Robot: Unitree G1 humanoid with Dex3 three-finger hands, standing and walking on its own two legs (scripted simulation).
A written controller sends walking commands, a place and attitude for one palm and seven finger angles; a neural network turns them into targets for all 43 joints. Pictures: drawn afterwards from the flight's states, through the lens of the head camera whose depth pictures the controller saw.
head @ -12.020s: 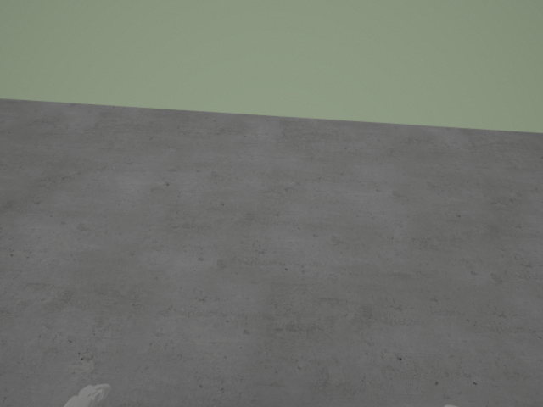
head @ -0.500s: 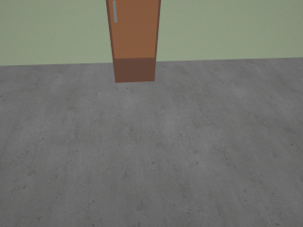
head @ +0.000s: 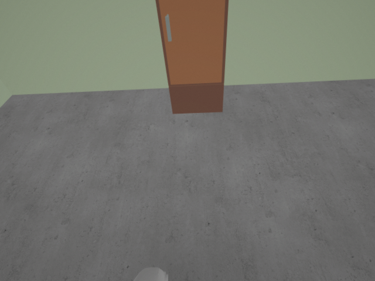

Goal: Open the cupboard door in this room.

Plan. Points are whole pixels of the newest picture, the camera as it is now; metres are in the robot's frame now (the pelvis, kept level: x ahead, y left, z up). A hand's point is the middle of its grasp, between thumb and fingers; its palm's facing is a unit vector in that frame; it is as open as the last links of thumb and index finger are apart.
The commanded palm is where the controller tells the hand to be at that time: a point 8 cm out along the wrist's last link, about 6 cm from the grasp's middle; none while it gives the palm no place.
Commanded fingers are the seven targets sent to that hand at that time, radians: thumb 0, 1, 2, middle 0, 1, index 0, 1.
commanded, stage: turn or walk to find it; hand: left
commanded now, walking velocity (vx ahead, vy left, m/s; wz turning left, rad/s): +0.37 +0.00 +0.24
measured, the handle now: (168, 27) +1.51 +0.18 -0.05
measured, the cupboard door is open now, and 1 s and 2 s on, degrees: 0 0 0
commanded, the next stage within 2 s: stand and wait in 0.40 s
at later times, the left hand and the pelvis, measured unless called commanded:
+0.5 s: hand out of the picture +0.12 +0.20 -0.19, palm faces +0.19 -0.97 -0.15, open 7.3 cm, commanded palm none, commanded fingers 0.00 0.90 0.90 -0.20 -0.30 -0.20 -0.30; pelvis +0.21 +0.06 -0.02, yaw +5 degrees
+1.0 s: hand (133, 202) +0.39 +0.21 -0.18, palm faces +0.12 -0.97 -0.22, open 7.2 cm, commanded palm none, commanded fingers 0.00 0.90 0.90 -0.20 -0.30 -0.20 -0.30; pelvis +0.33 +0.03 -0.02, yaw +6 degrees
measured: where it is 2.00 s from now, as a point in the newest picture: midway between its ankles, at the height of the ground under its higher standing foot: (192, 269)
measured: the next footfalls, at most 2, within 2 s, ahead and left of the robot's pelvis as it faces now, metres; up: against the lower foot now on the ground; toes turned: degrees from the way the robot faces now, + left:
left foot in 0.36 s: +0.28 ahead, +0.14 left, +0.00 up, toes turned +13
right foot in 0.78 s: +0.43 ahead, -0.07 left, +0.00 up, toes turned -3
